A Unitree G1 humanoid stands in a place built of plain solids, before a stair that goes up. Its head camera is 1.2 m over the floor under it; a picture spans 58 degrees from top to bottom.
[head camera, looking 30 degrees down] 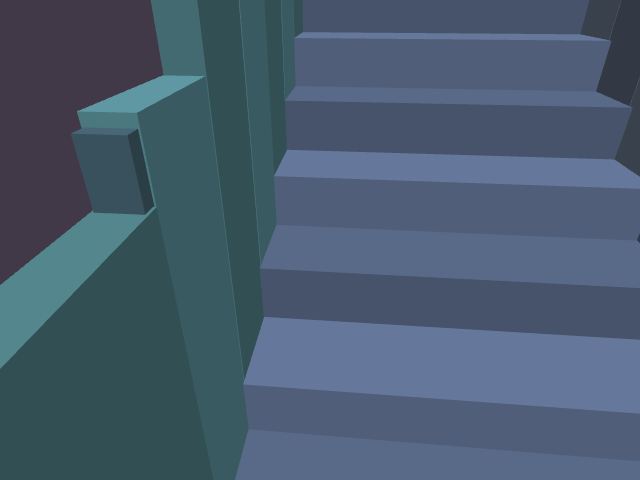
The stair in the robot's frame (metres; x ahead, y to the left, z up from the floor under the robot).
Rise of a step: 0.17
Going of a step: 0.26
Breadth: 1.14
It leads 5 degrees to the right of straight ahead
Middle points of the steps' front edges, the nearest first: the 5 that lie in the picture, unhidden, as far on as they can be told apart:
0.70 -0.37 0.35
0.96 -0.40 0.52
1.22 -0.42 0.70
1.48 -0.45 0.87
1.74 -0.47 1.05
